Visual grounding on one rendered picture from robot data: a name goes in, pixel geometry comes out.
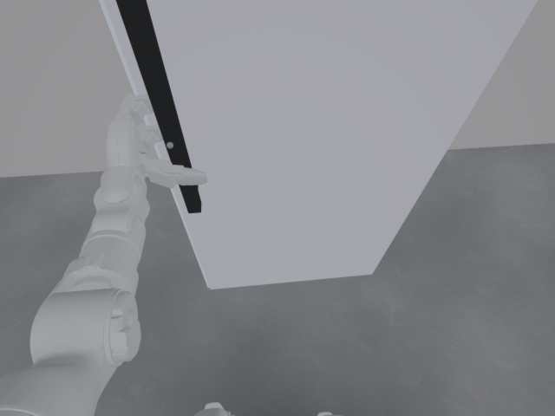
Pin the left robot shin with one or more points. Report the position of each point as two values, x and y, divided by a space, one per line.
213 405

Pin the left robot upper arm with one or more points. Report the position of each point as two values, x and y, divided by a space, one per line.
80 338

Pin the handle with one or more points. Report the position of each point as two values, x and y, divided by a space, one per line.
138 23

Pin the left robot forearm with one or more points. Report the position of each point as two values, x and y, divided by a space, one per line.
113 247

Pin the fridge door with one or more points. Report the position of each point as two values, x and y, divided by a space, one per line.
318 123

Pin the robot left hand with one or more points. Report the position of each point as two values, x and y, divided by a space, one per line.
125 143

